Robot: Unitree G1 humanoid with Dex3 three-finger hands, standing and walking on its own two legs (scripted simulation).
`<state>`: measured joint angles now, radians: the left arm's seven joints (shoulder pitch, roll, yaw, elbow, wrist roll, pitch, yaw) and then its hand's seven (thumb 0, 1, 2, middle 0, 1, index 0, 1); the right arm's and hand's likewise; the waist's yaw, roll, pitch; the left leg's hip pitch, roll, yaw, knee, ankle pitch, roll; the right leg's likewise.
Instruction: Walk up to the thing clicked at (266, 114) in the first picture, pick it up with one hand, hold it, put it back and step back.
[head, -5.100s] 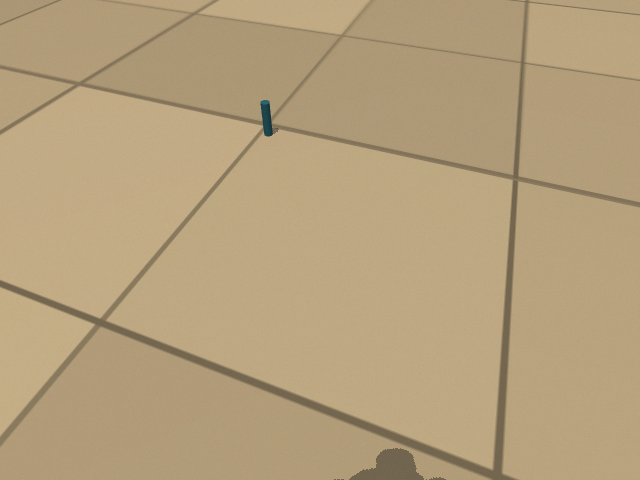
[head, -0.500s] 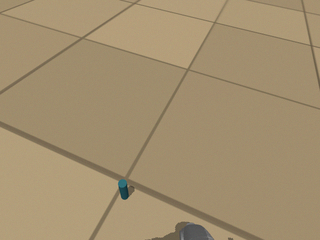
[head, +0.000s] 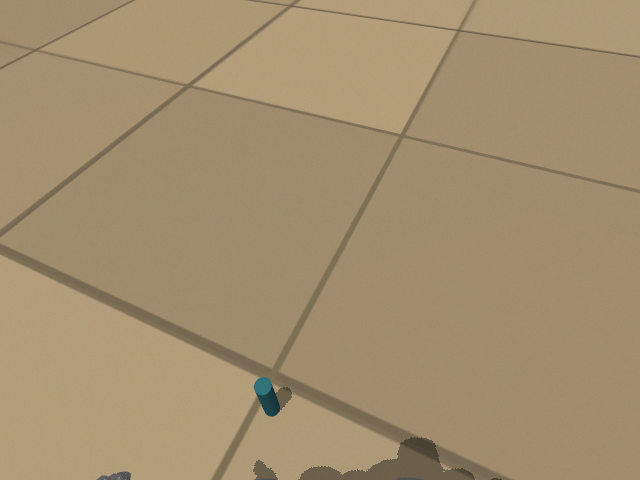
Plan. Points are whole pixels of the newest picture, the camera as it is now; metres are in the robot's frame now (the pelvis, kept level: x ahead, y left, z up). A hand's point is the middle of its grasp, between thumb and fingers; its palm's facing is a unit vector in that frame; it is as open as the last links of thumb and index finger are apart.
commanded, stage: walk up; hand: left
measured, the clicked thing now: (267, 397) +0.43 +0.19 -0.66
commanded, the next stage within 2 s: stand in 1.58 s
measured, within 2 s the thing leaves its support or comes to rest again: neither
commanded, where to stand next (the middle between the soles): +0.08 -0.01 m, yaw -1 degrees
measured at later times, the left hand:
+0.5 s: hand out of the picture +0.09 +0.27 -0.14, palm faces +0.03 -0.94 -0.35, open 7.4 cm
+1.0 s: hand out of the picture +0.14 +0.25 -0.14, palm faces +0.00 -0.95 -0.32, open 7.4 cm
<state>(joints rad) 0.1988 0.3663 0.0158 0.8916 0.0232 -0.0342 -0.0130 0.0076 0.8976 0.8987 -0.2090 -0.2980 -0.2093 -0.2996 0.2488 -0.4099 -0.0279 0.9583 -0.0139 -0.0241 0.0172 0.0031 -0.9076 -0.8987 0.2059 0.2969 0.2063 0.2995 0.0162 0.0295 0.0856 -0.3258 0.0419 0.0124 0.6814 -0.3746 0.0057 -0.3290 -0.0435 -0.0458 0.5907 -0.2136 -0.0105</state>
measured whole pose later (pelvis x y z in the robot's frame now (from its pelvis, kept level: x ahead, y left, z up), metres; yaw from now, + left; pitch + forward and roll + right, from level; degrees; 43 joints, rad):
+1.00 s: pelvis +0.05 +0.00 +0.02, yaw +1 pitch -2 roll +0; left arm 0.05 0.33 0.02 1.16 0.01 -0.01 -0.01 0.01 0.90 0.90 -0.21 -0.30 -0.21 -0.30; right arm 0.10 -0.36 -0.01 1.17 -0.01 -0.02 0.00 0.00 -0.91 -0.90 0.21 0.30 0.21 0.30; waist -0.01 0.00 0.05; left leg -0.10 0.04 0.02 0.33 -0.19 -0.03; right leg -0.13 -0.03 -0.04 0.33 -0.16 0.01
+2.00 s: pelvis +0.05 +0.01 +0.02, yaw +1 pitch -2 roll +0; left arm 0.09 0.35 0.00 1.14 0.01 -0.01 0.00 0.01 0.90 0.90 -0.21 -0.30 -0.21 -0.30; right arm 0.09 -0.35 0.00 1.14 -0.01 -0.01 0.01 0.00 -0.91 -0.90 0.21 0.30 0.21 0.30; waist 0.00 0.00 0.05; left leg -0.09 0.03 0.02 0.31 -0.18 -0.02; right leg -0.12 -0.04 -0.03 0.31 -0.15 0.02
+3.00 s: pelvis +0.06 +0.00 +0.02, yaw +1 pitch -2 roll +0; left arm 0.11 0.35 0.00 1.13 0.01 -0.01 -0.01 0.01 0.90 0.90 -0.21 -0.30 -0.21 -0.30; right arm 0.11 -0.35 0.00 1.14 -0.01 -0.01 0.01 0.00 -0.91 -0.90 0.21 0.30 0.21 0.30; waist 0.00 0.00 0.05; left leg -0.09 0.04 0.02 0.31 -0.19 -0.03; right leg -0.12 -0.03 -0.04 0.32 -0.16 0.02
